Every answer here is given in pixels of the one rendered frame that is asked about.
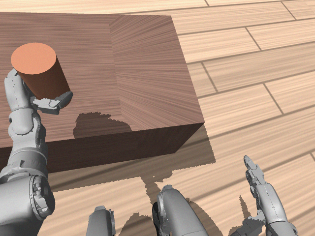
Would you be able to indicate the left robot arm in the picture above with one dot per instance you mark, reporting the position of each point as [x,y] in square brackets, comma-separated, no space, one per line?
[25,195]

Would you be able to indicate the right robot hand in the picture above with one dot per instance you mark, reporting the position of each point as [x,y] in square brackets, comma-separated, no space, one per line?
[269,206]

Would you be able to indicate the right robot foot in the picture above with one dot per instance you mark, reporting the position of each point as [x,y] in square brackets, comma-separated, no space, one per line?
[156,218]

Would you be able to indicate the left robot hand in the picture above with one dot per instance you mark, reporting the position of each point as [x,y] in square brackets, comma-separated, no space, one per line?
[19,96]

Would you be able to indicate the right robot arm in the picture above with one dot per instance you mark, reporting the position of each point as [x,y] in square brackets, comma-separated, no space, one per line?
[281,228]

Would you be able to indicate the can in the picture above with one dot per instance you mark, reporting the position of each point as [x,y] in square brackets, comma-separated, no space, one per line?
[38,66]

